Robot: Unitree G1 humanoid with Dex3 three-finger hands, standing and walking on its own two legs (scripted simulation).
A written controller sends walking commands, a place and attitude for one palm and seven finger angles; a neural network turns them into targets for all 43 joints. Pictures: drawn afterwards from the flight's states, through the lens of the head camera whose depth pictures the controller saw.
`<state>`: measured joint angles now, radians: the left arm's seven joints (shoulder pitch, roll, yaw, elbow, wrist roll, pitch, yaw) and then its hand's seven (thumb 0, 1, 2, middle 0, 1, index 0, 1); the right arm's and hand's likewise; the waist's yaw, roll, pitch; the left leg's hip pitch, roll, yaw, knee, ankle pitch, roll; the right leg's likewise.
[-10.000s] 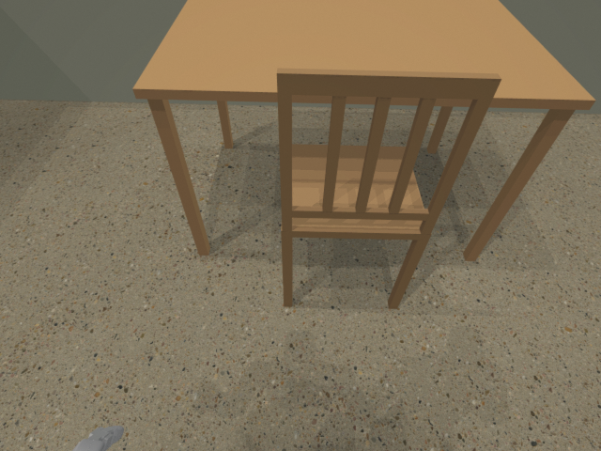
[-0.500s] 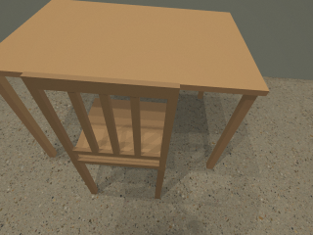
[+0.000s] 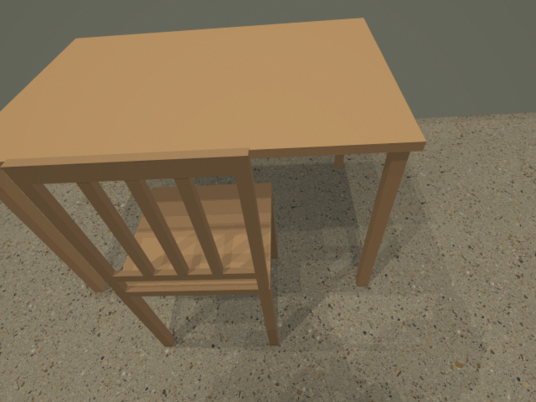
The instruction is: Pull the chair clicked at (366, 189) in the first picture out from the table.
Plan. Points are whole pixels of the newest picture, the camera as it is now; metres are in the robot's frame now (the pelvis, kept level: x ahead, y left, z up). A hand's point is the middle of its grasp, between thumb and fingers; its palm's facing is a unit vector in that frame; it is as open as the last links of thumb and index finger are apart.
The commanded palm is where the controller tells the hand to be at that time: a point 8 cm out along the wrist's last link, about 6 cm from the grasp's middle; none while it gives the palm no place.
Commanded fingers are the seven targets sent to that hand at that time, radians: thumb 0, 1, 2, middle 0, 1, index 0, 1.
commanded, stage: come to a stop and stand still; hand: left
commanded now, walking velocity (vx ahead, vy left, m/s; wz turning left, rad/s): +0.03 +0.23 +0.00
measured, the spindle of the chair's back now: (162, 232) +0.45 +0.27 -0.07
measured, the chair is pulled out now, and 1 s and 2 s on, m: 0.00 0.00 0.00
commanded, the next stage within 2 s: look again from close up in 0.90 s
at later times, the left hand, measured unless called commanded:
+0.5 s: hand out of the picture -0.06 +0.24 -0.18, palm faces +0.10 -0.97 -0.21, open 7.4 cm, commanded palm none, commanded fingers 0.00 0.90 0.90 -0.20 -0.30 -0.20 -0.30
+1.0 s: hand out of the picture -0.03 +0.23 -0.17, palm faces +0.05 -0.98 -0.17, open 7.4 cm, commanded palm none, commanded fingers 0.00 0.90 0.90 -0.20 -0.30 -0.20 -0.30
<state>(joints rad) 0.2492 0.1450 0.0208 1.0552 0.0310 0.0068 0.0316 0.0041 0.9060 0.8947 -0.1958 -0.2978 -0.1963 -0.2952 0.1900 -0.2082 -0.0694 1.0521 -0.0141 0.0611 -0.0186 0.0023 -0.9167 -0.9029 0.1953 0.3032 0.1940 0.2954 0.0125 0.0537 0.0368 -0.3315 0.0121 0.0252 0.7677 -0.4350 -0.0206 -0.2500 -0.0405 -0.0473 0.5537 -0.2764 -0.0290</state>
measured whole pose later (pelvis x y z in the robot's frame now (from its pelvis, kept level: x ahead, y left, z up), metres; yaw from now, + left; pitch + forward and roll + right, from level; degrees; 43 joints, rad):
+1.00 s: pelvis -0.02 +0.07 +0.01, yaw +0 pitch -2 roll +0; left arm 0.27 0.13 0.01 1.17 0.01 -0.01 0.04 0.01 0.91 0.89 -0.20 -0.30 -0.20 -0.30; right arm 0.34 -0.09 0.00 1.16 0.00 -0.02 -0.05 0.00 -0.91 -0.90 0.20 0.30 0.20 0.30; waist 0.01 0.00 0.04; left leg -0.08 -0.03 0.04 0.38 -0.28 0.03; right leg -0.17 -0.05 -0.02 0.41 -0.21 0.04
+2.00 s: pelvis -0.06 +0.08 +0.00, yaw +0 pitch -2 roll +0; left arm 0.31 0.16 -0.01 1.10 0.02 -0.01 0.05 0.01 0.90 0.89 -0.20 -0.30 -0.20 -0.30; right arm 0.30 -0.14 -0.01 1.15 0.00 0.00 -0.02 0.00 -0.91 -0.90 0.20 0.30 0.19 0.30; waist 0.00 -0.01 0.06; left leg -0.15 -0.03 0.06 0.46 -0.27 0.05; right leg -0.23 -0.06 -0.01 0.45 -0.18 0.05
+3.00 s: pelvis +0.02 +0.10 -0.01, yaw +0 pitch -1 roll -1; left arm 0.24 0.17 0.03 1.00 0.02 0.01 0.07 0.00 0.90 0.89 -0.20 -0.30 -0.20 -0.30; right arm 0.22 -0.18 -0.04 1.01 0.00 0.01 -0.03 0.01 -0.92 -0.90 0.20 0.30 0.19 0.30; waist -0.01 0.01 0.11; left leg -0.27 -0.01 0.05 0.63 -0.29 0.02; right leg -0.27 -0.09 -0.05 0.68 -0.36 0.04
